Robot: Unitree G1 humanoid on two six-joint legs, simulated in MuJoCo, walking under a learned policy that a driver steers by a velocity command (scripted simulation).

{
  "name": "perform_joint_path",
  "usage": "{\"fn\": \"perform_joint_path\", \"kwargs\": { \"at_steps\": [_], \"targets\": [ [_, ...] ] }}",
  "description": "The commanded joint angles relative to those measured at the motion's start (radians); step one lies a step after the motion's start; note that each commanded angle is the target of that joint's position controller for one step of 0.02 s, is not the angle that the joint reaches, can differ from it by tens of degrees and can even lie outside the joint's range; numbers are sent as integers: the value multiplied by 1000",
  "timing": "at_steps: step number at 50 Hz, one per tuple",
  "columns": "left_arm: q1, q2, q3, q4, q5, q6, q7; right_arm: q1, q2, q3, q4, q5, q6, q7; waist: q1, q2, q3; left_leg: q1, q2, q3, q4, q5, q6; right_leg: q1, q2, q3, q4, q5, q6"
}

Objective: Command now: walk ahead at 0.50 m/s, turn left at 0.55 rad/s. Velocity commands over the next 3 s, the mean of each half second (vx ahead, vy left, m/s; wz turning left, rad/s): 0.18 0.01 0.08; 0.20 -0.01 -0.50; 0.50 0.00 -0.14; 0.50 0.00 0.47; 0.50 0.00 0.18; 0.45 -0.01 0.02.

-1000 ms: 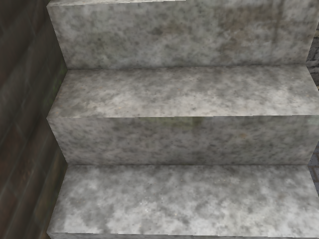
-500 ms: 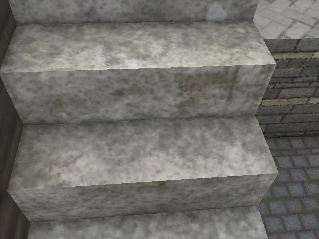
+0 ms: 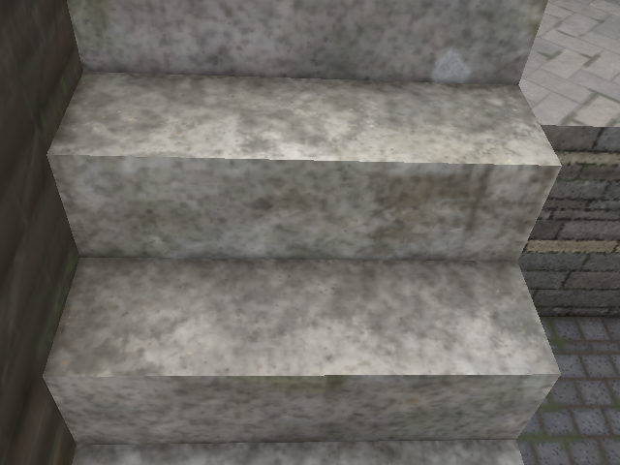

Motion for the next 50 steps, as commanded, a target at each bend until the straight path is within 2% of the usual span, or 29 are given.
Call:
{"fn": "perform_joint_path", "kwargs": {
  "at_steps": [1,4,6,8,9,10,11,12,14,15,16,17,19,20,21,22,23,24,26,28,33,35,36,38,40,44,46,48,50],
  "targets": [
    [-94,57,1,-99,32,-21,-8,-96,3,16,-104,14,-31,-2,36,-94,12,-219,48,-20,-133,-25,34,175,-273,360,-151,222,-123],
    [-334,41,-9,-186,37,19,-3,129,-2,27,-82,15,-52,-16,-98,-140,31,12,120,34,-547,-4,38,-41,-268,268,12,152,-77],
    [-484,-45,-40,-264,-15,83,-6,489,-15,33,68,34,-74,-13,-241,168,37,574,77,229,-1271,466,68,-381,-62,-27,462,60,-39],
    [-506,-217,-100,-343,-70,157,27,563,56,75,177,48,-138,-21,-233,357,222,464,30,261,-1671,728,53,-445,162,-81,1311,-81,-89],
    [-567,-186,-62,-404,-91,154,48,575,-26,91,213,70,-157,-16,-182,188,191,749,197,42,-1574,1274,69,-759,293,66,1647,-184,-74],
    [-605,-180,-65,-540,-57,102,51,629,-104,64,226,38,-167,-18,-94,185,208,964,247,-141,-1223,1855,45,-1167,285,170,1686,-147,-75],
    [-772,-189,-102,-643,8,67,39,861,-102,38,275,62,-146,-49,-257,315,127,1176,241,-347,-1208,2271,2,-1287,148,113,1577,-211,-21],
    [-851,-248,-118,-635,-1,69,-22,825,-4,55,298,71,-114,-88,-233,165,-24,1131,249,-371,-1229,2013,-14,-1151,25,128,1443,-52,-12],
    [-544,-154,-104,-705,-37,131,-92,389,-256,-21,103,55,-108,-190,46,107,-30,965,515,-665,-1457,1260,121,-1113,-82,353,1264,156,-60],
    [-524,-83,-80,-721,-30,169,-108,234,-274,-31,62,68,-123,-215,98,25,6,922,619,-754,-1506,990,159,-1128,-143,440,1156,305,-84],
    [-565,-35,-77,-654,-51,201,-87,167,-244,-20,49,72,-118,-186,73,-206,-42,801,506,-519,-1525,1032,127,-848,-65,346,838,153,-100],
    [-496,-76,-88,-571,-96,213,-49,92,-185,-7,36,79,-97,-135,88,-196,-110,654,321,-190,-1477,1388,1,-414,54,173,541,35,-118],
    [-507,-156,-84,-489,-171,200,-32,428,-89,24,155,107,-93,-73,-53,-33,-284,619,230,-80,-1360,1949,-84,80,253,-32,370,160,-124],
    [-390,-116,-49,-462,-162,210,-21,474,-93,29,175,126,-130,-25,-31,92,-347,573,222,-123,-1281,2147,-85,258,250,29,223,339,-148],
    [-156,-53,-19,-400,-129,224,1,287,-189,13,134,139,-165,23,163,162,-401,520,162,-32,-1111,1882,-116,356,194,123,117,468,-181],
    [-148,-7,-3,-335,-109,238,0,196,-189,8,89,143,-171,50,189,-1,-399,319,25,29,-887,830,-131,474,108,272,-91,688,-268],
    [-106,36,33,-300,-89,265,9,107,-157,24,58,121,-161,56,277,-162,-461,127,-157,108,-313,-109,-167,520,-35,510,-197,812,-412],
    [-51,106,67,-269,-70,272,36,-33,-54,38,-30,92,-160,24,342,-86,-428,-129,-250,-11,236,-326,-156,540,-66,613,-265,1038,-510],
    [-199,106,62,-191,-48,248,57,-56,90,74,-151,62,-117,-17,201,36,-133,-357,-157,-92,513,-300,-132,220,-69,681,-388,548,-437],
    [-331,-18,15,-139,-32,200,61,89,82,83,-160,41,-77,-17,28,-15,97,-268,-89,-234,577,-385,-129,-230,-20,636,-396,292,-340],
    [-601,62,2,-197,-30,135,42,439,-20,89,-25,129,-26,-25,-205,181,165,530,-41,41,-535,148,-182,-829,193,128,-161,288,-185],
    [-263,51,20,-112,-68,185,50,144,65,130,-134,46,-25,-37,-39,307,147,280,159,-70,-1319,299,-43,-446,212,277,571,156,-81],
    [5,35,28,-46,-81,211,52,-26,86,154,-184,33,-29,-30,139,163,42,132,139,-15,-1277,353,-43,-195,309,413,1020,120,-27],
    [149,57,47,-166,-42,282,70,-172,-7,131,-312,29,-37,-54,279,57,59,84,475,-419,-1216,-52,56,-391,257,535,1239,328,107],
    [35,175,52,-283,10,293,49,-280,-55,115,-325,56,-25,-67,278,27,77,-54,399,-438,-1145,-600,-24,-390,228,440,1110,610,136],
    [105,77,25,-240,-67,229,-14,-246,-44,102,-320,21,-83,-35,272,-35,30,-30,340,-149,-901,-614,-72,-237,218,307,699,718,-12],
    [163,72,18,-224,-101,186,-31,-262,-48,95,-324,-7,-90,-20,300,82,7,24,302,-7,-819,-583,-81,-112,168,187,210,424,-93],
    [252,61,13,-180,-142,167,-8,-220,17,100,-328,14,-65,-40,267,141,-8,168,246,117,-682,-439,-83,47,126,76,-335,445,-149],
    [307,-6,-14,-84,-120,156,-8,-71,99,110,-307,49,-24,-58,150,60,34,142,144,247,-401,-309,-61,211,97,59,-751,827,-142]
  ]
}}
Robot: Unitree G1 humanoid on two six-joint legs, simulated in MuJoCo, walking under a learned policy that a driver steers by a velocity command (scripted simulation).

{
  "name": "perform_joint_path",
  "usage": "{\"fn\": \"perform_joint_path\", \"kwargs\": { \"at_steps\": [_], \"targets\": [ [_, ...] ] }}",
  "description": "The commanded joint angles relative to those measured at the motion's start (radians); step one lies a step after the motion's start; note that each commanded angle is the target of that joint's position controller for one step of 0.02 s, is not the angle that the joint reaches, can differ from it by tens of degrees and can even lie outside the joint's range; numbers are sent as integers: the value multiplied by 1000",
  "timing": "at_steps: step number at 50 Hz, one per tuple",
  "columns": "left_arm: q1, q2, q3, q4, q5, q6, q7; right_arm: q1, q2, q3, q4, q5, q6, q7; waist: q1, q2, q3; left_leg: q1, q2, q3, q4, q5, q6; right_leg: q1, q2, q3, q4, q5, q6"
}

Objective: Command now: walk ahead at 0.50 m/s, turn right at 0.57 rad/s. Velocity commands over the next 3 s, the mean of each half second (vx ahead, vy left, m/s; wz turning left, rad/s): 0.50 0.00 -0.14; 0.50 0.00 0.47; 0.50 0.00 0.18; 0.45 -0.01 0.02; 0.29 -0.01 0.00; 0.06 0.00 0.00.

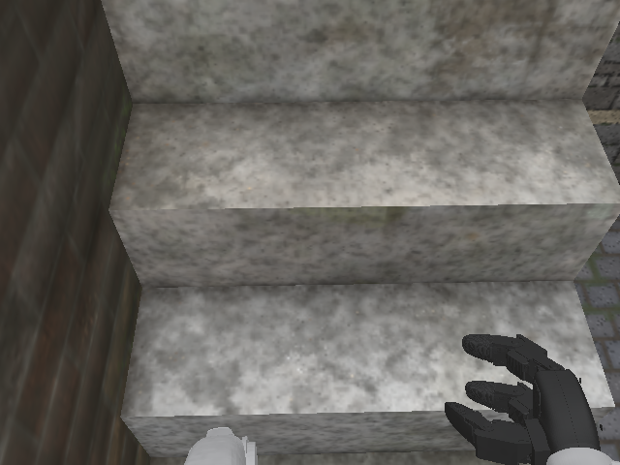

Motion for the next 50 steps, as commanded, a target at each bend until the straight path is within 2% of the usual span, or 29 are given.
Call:
{"fn": "perform_joint_path", "kwargs": {
  "at_steps": [1,2,3,4,5,6,7,10,13,15,16,17,19,20,21,22,24,25,29,32,34,35,36,37,38,41,43,46,50],
  "targets": [
    [149,-49,-14,82,1,-18,-7,115,15,-43,-35,50,36,-27,-122,37,-160,346,-129,86,296,236,48,23,-38,-39,-641,373,-47],
    [74,-30,-17,54,34,-17,-17,35,57,-47,-66,53,58,-26,-130,-10,-137,231,-182,26,653,165,48,11,-102,80,-679,490,-76],
    [-1,1,-44,-21,132,-26,-24,-83,159,-27,-111,77,80,18,-162,-104,-129,-23,-241,11,1122,126,38,36,-56,46,-357,559,-39],
    [-56,130,-7,-74,191,-48,-13,-41,101,-31,-133,79,42,46,-200,-214,-214,-243,-243,-115,1196,267,-35,169,-108,147,-33,587,-49],
    [-76,308,64,-119,161,-62,20,-85,-3,-46,-199,65,13,36,-177,-364,-288,-287,-169,-202,1125,300,-73,125,-287,386,-226,255,-131],
    [-94,192,41,-132,137,-80,42,-44,-129,-83,-124,6,-10,47,-184,-218,-267,-238,-167,-142,1099,458,-81,143,-257,386,-254,168,-146],
    [-43,122,27,-124,91,-91,58,5,-161,-93,-71,1,-14,79,-179,-119,-263,-136,-141,-162,855,555,-78,167,-236,440,-239,143,-147],
    [24,57,21,-109,70,-116,80,-46,-110,-95,21,6,39,95,-140,-43,-210,106,-191,-103,36,463,-20,174,-150,460,-233,-234,-78],
    [-41,45,49,-110,96,-67,72,59,-113,-109,101,2,82,70,-165,-221,-249,312,-201,-103,-364,376,60,263,-148,388,-10,192,-97],
    [-160,-37,17,-161,85,-44,64,180,-111,-103,178,44,60,50,-199,-94,-262,616,-175,-134,-581,581,164,-58,-64,276,184,75,-40],
    [-129,-161,-16,-163,69,-14,38,162,-36,-72,185,19,52,51,-154,133,-158,583,-253,-17,-720,818,203,-121,147,22,421,-183,54],
    [-136,-150,-28,-197,38,-2,29,113,-12,-55,143,18,25,56,-111,364,-98,600,-220,-190,-620,1267,252,-300,217,-115,595,-432,137],
    [12,-63,-10,-230,47,6,25,-108,-86,-68,-6,3,-34,45,61,265,-57,247,-82,-472,-581,875,221,-201,66,131,488,-479,88],
    [190,-56,-25,-184,66,-18,30,-193,-128,-72,-40,25,-48,33,178,96,-83,97,-189,-332,-457,557,83,91,40,127,-59,-432,-7],
    [134,-45,-17,-152,83,-46,30,-49,-104,-74,-2,54,-39,24,101,-238,-183,31,-309,-213,21,73,35,296,-36,178,-83,-75,-39],
    [-99,64,14,-244,113,-51,53,68,-130,-88,-9,65,-9,2,-30,-452,-380,155,-416,-228,379,186,-31,150,-193,406,11,213,-111],
    [-362,-32,-24,-387,109,-25,97,92,-220,-114,-23,22,25,-12,-140,-82,-293,273,-315,-390,642,339,-43,-358,-247,493,-46,-354,-62],
    [-392,-31,-47,-336,110,-33,97,294,-200,-115,15,0,50,4,-269,29,-267,331,-332,-210,733,467,-52,-412,-237,413,-34,-397,-63],
    [-658,-101,-95,-283,91,-104,71,835,-258,-139,181,50,90,27,-549,51,-202,646,-285,-55,295,512,9,-679,-104,49,342,-481,53],
    [-474,-126,-89,-207,78,-68,55,672,-144,-84,253,67,34,75,-371,2,70,590,-176,-88,-853,689,143,-649,-65,-64,666,-652,61],
    [-287,-195,-71,-187,91,37,80,379,-95,-62,271,77,-8,63,-175,193,30,519,-89,-110,-1307,1111,131,-486,89,-86,1397,-612,43],
    [-281,-209,-56,-181,92,63,36,302,-81,-23,194,-24,-31,46,-108,-36,-116,649,-93,-271,-891,1150,79,-727,159,-20,1759,-438,107],
    [-321,-309,-90,-308,92,34,19,311,-158,-52,193,-70,-52,27,-53,0,-110,686,10,-474,-689,1373,-3,-912,79,188,1703,-244,160],
    [-284,-170,-70,-296,140,11,-1,348,-290,-117,190,-34,-51,-5,-63,-71,-221,779,129,-680,-809,801,73,-1024,15,169,1599,0,150],
    [-351,-89,-59,-303,142,3,-22,333,-280,-120,183,-11,-45,-20,-110,-74,-146,710,118,-754,-866,528,109,-1011,-43,157,1478,94,167],
    [-413,38,-3,-274,64,40,-30,419,-219,-124,217,-6,-26,-90,-194,-42,-110,717,100,-892,-837,463,205,-823,-51,146,1024,118,222],
    [-535,-51,-32,-290,47,67,-13,551,-197,-123,234,-24,8,-86,-306,75,-52,799,-32,-788,-860,465,192,-698,63,6,583,-75,265],
    [-444,-119,-51,-244,36,74,-8,543,-163,-133,237,-20,64,-100,-291,325,-150,998,-76,-661,-790,719,163,-541,151,-35,279,-309,238],
    [-389,-55,-33,-229,56,72,4,460,-141,-131,130,22,63,-93,-309,188,-160,906,-87,-694,-789,490,153,-382,178,12,81,-330,195]
  ]
}}
Over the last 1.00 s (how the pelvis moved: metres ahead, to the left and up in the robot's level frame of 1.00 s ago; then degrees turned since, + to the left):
-0.13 0.08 -0.08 -14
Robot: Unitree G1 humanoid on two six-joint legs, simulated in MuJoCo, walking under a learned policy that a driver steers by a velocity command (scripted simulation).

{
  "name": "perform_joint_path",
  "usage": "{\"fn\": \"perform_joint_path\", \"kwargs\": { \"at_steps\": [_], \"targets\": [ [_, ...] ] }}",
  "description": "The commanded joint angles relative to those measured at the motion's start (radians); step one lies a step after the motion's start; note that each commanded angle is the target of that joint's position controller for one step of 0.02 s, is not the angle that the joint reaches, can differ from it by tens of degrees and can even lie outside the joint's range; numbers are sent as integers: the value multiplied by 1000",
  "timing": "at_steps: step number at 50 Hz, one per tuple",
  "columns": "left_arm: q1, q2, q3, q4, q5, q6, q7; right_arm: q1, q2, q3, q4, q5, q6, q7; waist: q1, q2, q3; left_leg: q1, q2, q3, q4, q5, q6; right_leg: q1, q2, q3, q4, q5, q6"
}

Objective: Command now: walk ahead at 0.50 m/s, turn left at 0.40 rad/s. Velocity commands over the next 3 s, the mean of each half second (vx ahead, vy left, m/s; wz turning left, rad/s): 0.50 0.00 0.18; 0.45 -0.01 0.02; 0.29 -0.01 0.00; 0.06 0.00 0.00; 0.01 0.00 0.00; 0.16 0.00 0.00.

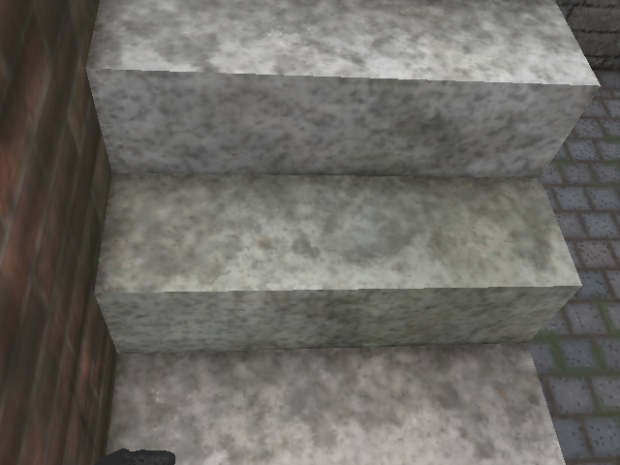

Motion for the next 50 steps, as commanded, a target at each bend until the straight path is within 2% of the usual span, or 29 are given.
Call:
{"fn": "perform_joint_path", "kwargs": {
  "at_steps": [1,2,4,5,8,11,13,14,15,16,17,18,19,20,21,23,25,27,29,32,33,34,35,39,43,44,46,48,50],
  "targets": [
    [-177,19,21,-196,31,-3,8,15,-137,-56,-137,22,-28,-38,-66,340,-158,240,289,-391,-187,764,106,-97,34,133,296,6,-19],
    [-58,47,30,-175,50,33,21,-122,-153,-59,-168,8,-60,-33,39,196,-202,168,274,-343,-130,625,130,-108,24,143,430,68,13],
    [59,80,29,-176,102,50,56,-261,-138,-34,-204,-9,-96,-17,119,99,-218,-43,237,-344,-75,521,116,-22,47,77,655,239,0],
    [64,102,27,-192,104,47,62,-250,-115,-20,-205,-9,-110,-15,110,68,-219,-85,223,-354,-77,432,105,-11,38,105,687,209,2],
    [83,87,-3,-245,45,31,10,-233,-122,3,-195,5,-117,-26,98,106,-235,32,163,-284,19,464,35,-43,-26,126,348,186,-33],
    [123,106,-13,-213,9,17,-11,-249,-108,-10,-222,-38,-99,-22,91,190,-289,32,110,-171,96,520,11,125,-100,58,-290,151,-147],
    [265,78,-9,-108,-14,22,-37,-284,-73,-9,-242,-36,-75,-34,129,76,-258,-47,-4,21,265,382,-19,338,-166,-78,-664,563,-203],
    [315,55,-15,-53,-26,13,-43,-257,-64,-18,-233,-45,-48,-31,130,-46,-256,-127,-147,166,580,279,-48,426,-197,-97,-821,816,-229],
    [213,21,-36,-71,12,-7,-59,-216,-77,-23,-231,-39,-30,-20,79,-123,-215,-220,-231,164,956,101,-75,365,-185,-97,-841,882,-242],
    [34,41,-48,-89,60,-31,-71,-226,-5,-13,-244,-4,-23,2,-30,-190,-170,-384,-257,125,1443,111,-136,281,-188,-71,-657,824,-222],
    [-75,88,-42,-126,103,-56,-71,-242,26,13,-286,11,-19,-10,-144,-199,-62,-533,-192,36,1479,164,-164,106,-284,7,-427,1024,-153],
    [21,228,23,-96,89,-51,-41,-184,-15,21,-249,-50,-22,-10,-127,-111,-102,-627,-112,8,1483,338,-159,176,-397,134,-505,621,-194],
    [57,239,38,-96,50,-62,-23,-192,-89,14,-228,-79,-35,30,-109,24,-36,-659,-51,-20,1308,450,-167,177,-384,124,-584,207,-234],
    [-59,339,87,-184,11,-88,25,-224,-156,-3,-265,-56,-26,58,-53,-304,-62,-595,56,-10,1234,504,-166,146,-611,583,-839,-363,-384],
    [-23,198,43,-169,-33,-118,61,-404,-353,-67,-240,-60,-42,113,57,-22,49,-645,51,-30,1054,595,-199,188,-552,555,-897,-429,-349],
    [136,207,46,-97,-7,-125,106,-518,-234,-39,-228,-22,-48,182,160,18,85,-613,31,-49,747,566,-165,384,-507,490,-849,-245,-324],
    [184,190,52,-58,-8,-127,109,-454,-99,7,-184,-2,-48,207,177,-32,37,-404,48,48,347,462,-137,441,-396,315,-819,-134,-266],
    [228,148,51,-30,-12,-123,88,-377,-86,16,-150,3,-46,197,188,-137,-25,-103,48,187,86,207,-97,407,-345,201,-829,-65,-264],
    [278,138,53,7,-18,-107,70,-296,-92,13,-116,-4,-65,201,184,-124,-33,104,23,233,-122,69,-34,341,-331,180,-826,-97,-307],
    [256,130,54,38,-43,-115,52,-107,-79,14,-26,-13,-118,199,92,-19,-57,454,41,215,-546,367,42,203,-248,95,-723,-75,-283],
    [215,80,41,32,-47,-131,50,-35,-95,13,-4,-25,-134,189,55,58,-118,634,149,83,-579,375,47,84,-189,30,-588,15,-253],
    [120,14,11,-33,-46,-158,36,28,-190,-5,-15,-32,-138,176,7,219,-167,726,367,-222,-583,233,108,-120,-93,-56,-432,-22,-173],
    [73,70,17,-43,-14,-172,22,34,-253,-28,10,-26,-142,169,3,230,-75,538,477,-307,-648,292,181,-137,-92,-20,-343,-49,-175],
    [156,139,44,36,1,-156,-1,-121,-164,1,-2,-14,-166,157,126,146,-99,386,323,-65,-681,418,100,24,-89,24,-183,63,-164],
    [123,101,27,51,-8,-162,2,-139,-182,-4,12,4,-178,171,130,179,-93,234,263,42,-650,476,76,179,-71,-24,-319,102,-165],
    [97,58,10,69,-6,-156,10,-165,-124,21,12,-3,-181,163,119,125,-64,239,285,56,-584,703,68,200,-86,-4,-400,134,-156],
    [125,45,4,85,-4,-152,18,-171,-135,25,22,18,-177,148,133,137,-142,254,269,77,-472,797,39,314,-66,-26,-557,218,-158],
    [206,93,13,119,15,-152,41,-121,-121,26,40,5,-167,152,143,136,-176,114,219,58,-425,442,2,478,-115,29,-555,213,-169],
    [226,202,42,125,-3,-160,45,-107,-66,42,8,-3,-148,161,129,-58,-116,33,90,169,-294,263,-48,406,-245,240,-662,-22,-235]
  ]
}}
Over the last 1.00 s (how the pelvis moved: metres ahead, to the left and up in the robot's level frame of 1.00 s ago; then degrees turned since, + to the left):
-0.36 -0.02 -0.32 11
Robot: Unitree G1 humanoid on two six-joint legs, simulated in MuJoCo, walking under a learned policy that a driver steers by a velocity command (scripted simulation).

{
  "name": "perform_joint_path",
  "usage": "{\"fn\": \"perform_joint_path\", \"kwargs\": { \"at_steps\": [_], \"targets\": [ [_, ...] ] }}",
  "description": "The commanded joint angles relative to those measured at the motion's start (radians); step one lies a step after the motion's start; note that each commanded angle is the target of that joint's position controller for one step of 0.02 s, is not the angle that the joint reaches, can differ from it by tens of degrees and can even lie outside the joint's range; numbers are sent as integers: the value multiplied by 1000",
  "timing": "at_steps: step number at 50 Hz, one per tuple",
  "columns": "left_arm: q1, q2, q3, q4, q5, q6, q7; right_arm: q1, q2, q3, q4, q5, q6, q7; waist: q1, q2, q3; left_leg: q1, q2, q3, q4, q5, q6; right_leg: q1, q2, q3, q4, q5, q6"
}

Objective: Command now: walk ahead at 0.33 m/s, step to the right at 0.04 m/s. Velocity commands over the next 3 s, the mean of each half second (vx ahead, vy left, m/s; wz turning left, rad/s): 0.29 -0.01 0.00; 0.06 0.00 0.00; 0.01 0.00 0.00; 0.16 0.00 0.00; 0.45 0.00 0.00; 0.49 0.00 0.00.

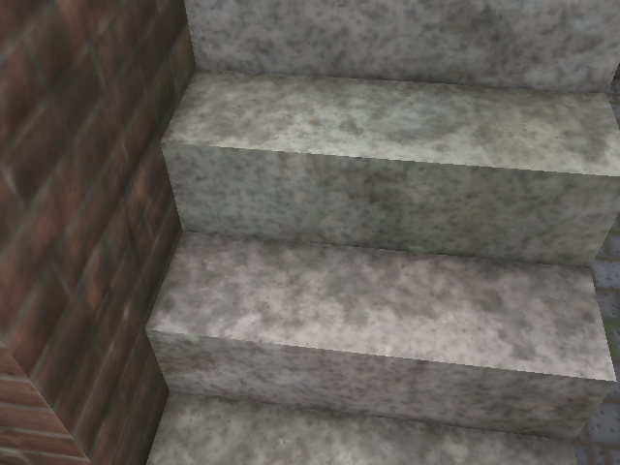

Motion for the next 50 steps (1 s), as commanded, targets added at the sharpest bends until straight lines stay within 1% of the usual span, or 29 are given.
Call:
{"fn": "perform_joint_path", "kwargs": {
  "at_steps": [1,2,3,5,6,7,8,9,10,11,12,13,14,17,20,24,27,28,30,32,33,36,37,38,43,44,46,49,50],
  "targets": [
    [112,171,45,-16,-16,-10,10,-13,-38,-3,-92,-17,6,-4,40,-166,35,-255,7,26,133,-106,30,142,-226,342,-258,-346,-128],
    [103,143,37,-16,-18,-8,7,-4,-58,-9,-93,-19,10,-6,28,-171,65,-247,5,30,164,-112,28,101,-249,378,-306,-368,-151],
    [80,122,31,-21,-15,-6,7,7,-63,-13,-86,-19,9,-5,13,-156,62,-212,11,28,154,-117,33,79,-240,361,-317,-349,-154],
    [-2,79,15,-40,-16,-10,10,26,-27,-6,-71,-16,2,-1,-36,-106,19,-63,28,23,12,-62,55,27,-178,251,-264,-256,-120],
    [-21,69,12,-43,-21,-15,10,14,-21,-4,-70,-20,-4,-1,-37,-82,0,2,35,6,-26,-26,60,-1,-138,203,-228,-235,-96],
    [-54,58,9,-54,-17,-21,10,20,-33,-7,-68,-21,-8,-3,-52,-48,-4,-32,60,-34,-38,-23,66,24,-100,155,-174,-207,-75],
    [-43,38,4,-61,-17,-27,7,0,-54,-10,-66,-21,-9,-5,-19,36,4,-67,76,-75,-47,-32,66,48,-60,115,-120,-147,-64],
    [-24,31,-2,-57,-18,-33,5,-44,-43,-4,-71,-18,-9,-5,8,95,22,-100,92,-75,-42,69,56,77,-49,85,-81,3,-60],
    [13,87,15,-61,-9,-42,1,-12,-62,-16,-63,-5,-6,-7,16,107,-12,-94,49,-49,-19,-17,61,108,-64,112,-77,-91,-81],
    [28,106,20,-47,-7,-44,2,-17,-46,-12,-61,-7,-3,-10,20,55,7,-113,40,-30,13,-10,54,114,-89,144,-85,-65,-91],
    [46,107,18,-37,-10,-44,7,-4,-35,-10,-61,-11,0,-14,18,4,11,-122,30,-16,47,31,46,128,-122,181,-85,47,-103],
    [58,57,-3,-21,-19,-58,19,19,-17,-3,-42,-11,11,-17,-3,-14,-6,-78,59,-28,20,115,29,132,-160,195,-58,308,-98],
    [35,26,-17,-19,-28,-65,24,25,-14,2,-35,-3,16,-20,-9,-9,-26,-35,83,-53,-19,245,18,154,-154,157,-25,530,-77],
    [54,47,-12,9,-36,-62,33,21,-54,-2,-1,4,25,-23,11,-17,-108,19,87,-43,0,450,1,240,-128,112,5,667,-39],
    [52,53,-13,39,-38,-51,38,14,-49,5,28,10,30,-26,9,-2,-94,35,96,-47,-30,464,-5,247,-130,108,-12,624,-34],
    [40,54,-11,71,-45,-40,43,7,-57,8,61,3,32,-28,9,-3,-60,37,109,-53,-60,473,-4,227,-126,102,-39,522,-19],
    [32,56,-9,98,-43,-30,46,-2,-55,10,82,1,31,-30,7,9,-43,38,117,-60,-81,446,-3,212,-127,106,-62,430,-11],
    [20,64,-7,108,-48,-24,43,-7,-65,12,90,-2,34,-38,1,18,-41,60,127,-61,-97,425,0,199,-130,112,-72,374,-13],
    [18,66,-5,130,-48,-15,40,-2,-66,15,108,-5,36,-40,1,8,-14,43,130,-64,-109,390,3,192,-128,116,-89,315,-9],
    [22,69,-4,153,-46,-8,39,5,-65,17,124,-5,35,-39,1,3,5,28,131,-64,-120,356,5,190,-129,119,-100,285,-5],
    [29,75,-5,167,-45,-8,36,1,-58,21,124,0,33,-40,-3,29,6,42,122,-60,-129,341,6,181,-132,120,-107,267,-9],
    [29,80,-5,196,-44,-3,34,9,-64,24,142,-3,31,-40,-4,10,22,31,126,-64,-140,305,10,175,-131,121,-120,222,-7],
    [2,73,-10,191,-29,9,29,5,-68,27,153,5,28,-47,14,27,23,35,124,-74,-131,331,12,166,-125,116,-136,182,-8],
    [22,79,-9,206,-25,13,29,30,-72,24,169,4,28,-53,11,22,29,37,125,-73,-126,309,15,154,-119,117,-144,134,-11],
    [34,81,-15,247,-30,26,28,58,-76,30,194,1,27,-55,11,16,58,-10,123,-80,-146,212,16,147,-116,116,-156,84,-9],
    [21,78,-18,247,-32,28,27,53,-53,39,197,7,27,-50,13,10,45,-28,128,-75,-153,203,15,165,-113,115,-163,70,-7],
    [34,86,-17,262,-37,29,34,73,-67,36,206,6,26,-52,11,24,48,-43,118,-80,-164,142,12,160,-109,121,-167,35,-11],
    [47,80,-21,280,-35,31,35,95,-64,40,219,5,28,-53,14,23,73,-72,117,-88,-181,103,17,147,-111,119,-169,19,-9],
    [46,88,-20,278,-29,35,30,105,-64,39,226,8,25,-49,20,35,77,-80,115,-92,-179,101,21,141,-114,116,-156,29,-9]
  ]
}}
Over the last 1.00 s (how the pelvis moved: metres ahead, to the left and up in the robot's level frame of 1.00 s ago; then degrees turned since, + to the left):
-0.23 -0.12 -0.18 6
